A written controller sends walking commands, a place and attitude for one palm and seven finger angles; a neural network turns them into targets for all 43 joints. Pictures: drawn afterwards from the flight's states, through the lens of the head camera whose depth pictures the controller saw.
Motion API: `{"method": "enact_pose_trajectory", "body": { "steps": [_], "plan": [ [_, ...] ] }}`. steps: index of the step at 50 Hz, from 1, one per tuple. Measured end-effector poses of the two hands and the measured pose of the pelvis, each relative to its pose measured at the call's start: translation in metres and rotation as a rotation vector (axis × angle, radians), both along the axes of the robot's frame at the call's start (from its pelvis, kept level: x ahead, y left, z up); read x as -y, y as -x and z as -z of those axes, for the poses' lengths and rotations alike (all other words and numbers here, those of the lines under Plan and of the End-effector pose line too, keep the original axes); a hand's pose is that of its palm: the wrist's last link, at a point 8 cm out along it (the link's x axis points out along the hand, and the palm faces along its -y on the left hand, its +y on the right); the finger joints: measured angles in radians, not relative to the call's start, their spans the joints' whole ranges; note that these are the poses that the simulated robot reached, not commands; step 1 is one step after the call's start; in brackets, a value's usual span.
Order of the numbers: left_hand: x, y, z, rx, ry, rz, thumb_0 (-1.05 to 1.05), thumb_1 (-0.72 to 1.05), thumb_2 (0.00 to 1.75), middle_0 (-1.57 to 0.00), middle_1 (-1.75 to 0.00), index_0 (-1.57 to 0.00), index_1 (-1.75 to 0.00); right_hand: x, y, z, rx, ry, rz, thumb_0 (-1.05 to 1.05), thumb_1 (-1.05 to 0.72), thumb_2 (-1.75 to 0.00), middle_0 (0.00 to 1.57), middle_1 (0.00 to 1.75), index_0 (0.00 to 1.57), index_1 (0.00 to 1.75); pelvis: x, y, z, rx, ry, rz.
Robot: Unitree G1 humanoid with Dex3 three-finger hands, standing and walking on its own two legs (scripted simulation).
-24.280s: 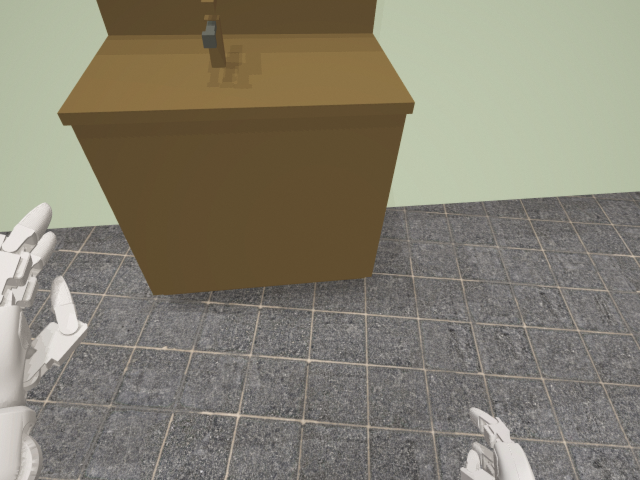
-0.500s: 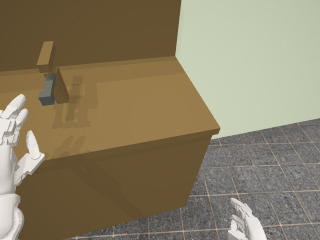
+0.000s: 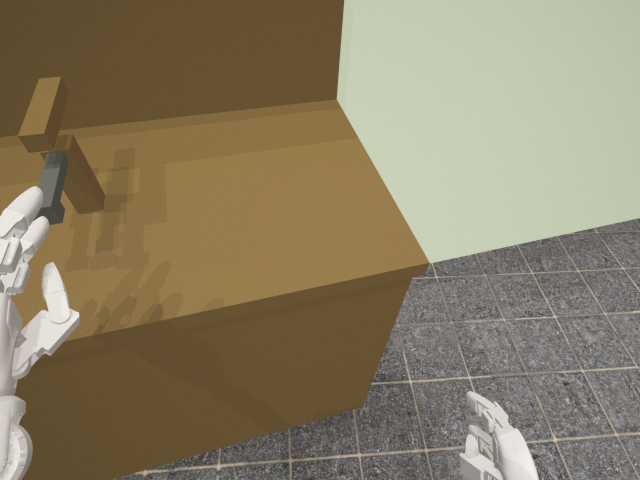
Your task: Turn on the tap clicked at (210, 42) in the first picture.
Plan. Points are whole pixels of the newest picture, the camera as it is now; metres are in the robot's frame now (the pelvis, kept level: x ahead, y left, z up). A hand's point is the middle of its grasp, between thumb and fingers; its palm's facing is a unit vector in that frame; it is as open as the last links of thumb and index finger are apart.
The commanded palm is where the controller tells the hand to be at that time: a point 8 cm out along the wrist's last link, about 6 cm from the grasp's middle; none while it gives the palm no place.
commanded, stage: come to a stop and stand still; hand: left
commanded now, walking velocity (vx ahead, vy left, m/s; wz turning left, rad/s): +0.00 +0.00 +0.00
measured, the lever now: (45, 209) +0.36 +0.36 +0.13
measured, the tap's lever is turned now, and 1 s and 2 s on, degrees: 0 0 0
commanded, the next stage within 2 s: look again from close up in 0.98 s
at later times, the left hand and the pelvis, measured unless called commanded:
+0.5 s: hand (97, 333) +0.21 +0.23 +0.14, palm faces +0.25 -0.87 -0.43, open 7.4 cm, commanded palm +0.16 +0.28 +0.17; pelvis -0.01 +0.01 +0.00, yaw -2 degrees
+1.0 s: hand (42, 326) +0.21 +0.27 +0.16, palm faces +0.38 -0.85 -0.36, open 7.4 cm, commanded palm +0.15 +0.30 +0.17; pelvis -0.01 +0.02 +0.00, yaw -1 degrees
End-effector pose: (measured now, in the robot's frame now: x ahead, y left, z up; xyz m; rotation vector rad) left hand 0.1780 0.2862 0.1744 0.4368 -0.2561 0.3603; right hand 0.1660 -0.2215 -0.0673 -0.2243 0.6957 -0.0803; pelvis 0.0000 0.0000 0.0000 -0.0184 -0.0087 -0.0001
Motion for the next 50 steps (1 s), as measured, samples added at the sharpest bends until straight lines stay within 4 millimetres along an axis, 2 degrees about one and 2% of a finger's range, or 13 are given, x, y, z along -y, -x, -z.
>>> {"method": "enact_pose_trajectory", "body": {
  "steps": [10, 13, 15, 16, 18, 21, 24, 26, 28, 33, 38, 45, 50],
  "plan": [
    [-0.002, 0.002, 0.005, -0.023, 0.026, -0.036, 0.01, 0.89, 0.90, -0.21, -0.31, -0.21, -0.30, -0.001, -0.012, -0.001, 0.002, 0.001, -0.009, 0.01, -0.90, -0.90, 0.20, 0.30, 0.20, 0.30, 0.002, -0.004, -0.001, -0.002, 0.000, -0.006],
    [-0.026, -0.012, -0.021, 0.067, -0.140, -0.061, 0.01, 0.88, 0.90, -0.22, -0.31, -0.21, -0.30, -0.003, -0.011, 0.003, -0.020, 0.021, -0.073, 0.01, -0.90, -0.90, 0.20, 0.30, 0.20, 0.30, 0.007, 0.005, 0.002, -0.009, 0.003, -0.020],
    [-0.041, -0.019, -0.036, 0.133, -0.145, -0.100, 0.01, 0.88, 0.90, -0.22, -0.31, -0.21, -0.30, -0.004, -0.010, 0.007, -0.036, 0.003, -0.092, 0.01, -0.90, -0.90, 0.20, 0.30, 0.20, 0.30, 0.007, 0.011, 0.004, -0.007, -0.001, -0.009],
    [-0.041, -0.021, -0.038, 0.148, -0.133, -0.104, 0.01, 0.88, 0.90, -0.22, -0.31, -0.21, -0.30, -0.004, -0.008, 0.008, -0.032, -0.013, -0.087, 0.01, -0.90, -0.90, 0.20, 0.30, 0.20, 0.30, 0.005, 0.013, 0.004, -0.006, -0.001, 0.000],
    [-0.029, -0.022, -0.034, 0.131, -0.104, -0.064, 0.01, 0.89, 0.90, -0.21, -0.31, -0.20, -0.30, -0.003, -0.004, 0.007, -0.010, -0.046, -0.058, 0.01, -0.90, -0.90, 0.20, 0.30, 0.20, 0.30, 0.001, 0.014, 0.004, -0.007, -0.002, 0.018],
    [0.000, -0.015, -0.011, 0.022, -0.066, 0.054, 0.01, 0.90, 0.90, -0.20, -0.30, -0.20, -0.30, -0.002, 0.005, 0.005, 0.016, -0.063, -0.005, 0.01, -0.90, -0.90, 0.20, 0.30, 0.20, 0.30, -0.006, 0.013, 0.004, -0.005, -0.001, 0.032],
    [0.011, -0.006, 0.012, -0.085, -0.039, 0.120, 0.01, 0.89, 0.90, -0.21, -0.31, -0.20, -0.30, -0.001, 0.016, 0.004, 0.007, -0.045, 0.038, 0.01, -0.90, -0.90, 0.20, 0.30, 0.20, 0.30, -0.008, 0.013, 0.004, -0.001, -0.003, 0.031],
    [0.007, -0.001, 0.021, -0.118, -0.028, 0.112, 0.01, 0.89, 0.90, -0.22, -0.31, -0.21, -0.30, -0.001, 0.023, 0.004, -0.010, -0.026, 0.049, 0.01, -0.90, -0.90, 0.20, 0.30, 0.20, 0.30, -0.008, 0.013, 0.004, 0.003, -0.003, 0.026],
    [-0.003, 0.003, 0.021, -0.113, -0.030, 0.075, 0.01, 0.88, 0.90, -0.22, -0.31, -0.21, -0.30, -0.001, 0.029, 0.006, -0.030, -0.006, 0.044, 0.01, -0.90, -0.90, 0.20, 0.30, 0.20, 0.30, -0.008, 0.014, 0.004, 0.008, -0.001, 0.019],
    [-0.023, 0.011, 0.005, 0.003, -0.024, -0.013, 0.01, 0.88, 0.90, -0.22, -0.31, -0.21, -0.30, -0.005, 0.032, 0.006, -0.046, 0.018, 0.007, 0.01, -0.90, -0.90, 0.20, 0.30, 0.20, 0.30, -0.011, 0.016, 0.004, 0.019, 0.006, 0.010],
    [-0.022, 0.011, 0.000, 0.068, 0.004, -0.004, 0.01, 0.89, 0.90, -0.21, -0.31, -0.21, -0.30, -0.014, 0.024, 0.000, -0.007, 0.017, -0.013, 0.02, -0.90, -0.90, 0.20, 0.30, 0.20, 0.30, -0.017, 0.016, 0.003, 0.019, 0.008, 0.014],
    [-0.021, 0.006, 0.009, 0.022, 0.006, 0.035, 0.01, 0.89, 0.90, -0.21, -0.31, -0.21, -0.30, -0.027, 0.010, -0.009, 0.048, -0.002, -0.021, 0.01, -0.90, -0.90, 0.20, 0.30, 0.20, 0.30, -0.022, 0.015, 0.002, 0.018, 0.006, 0.015],
    [-0.025, 0.009, 0.005, 0.029, -0.006, 0.030, 0.01, 0.89, 0.90, -0.21, -0.31, -0.21, -0.30, -0.033, 0.006, -0.010, 0.050, -0.004, -0.036, 0.01, -0.90, -0.90, 0.20, 0.30, 0.20, 0.30, -0.023, 0.014, 0.002, 0.020, 0.006, 0.013]
  ]
}}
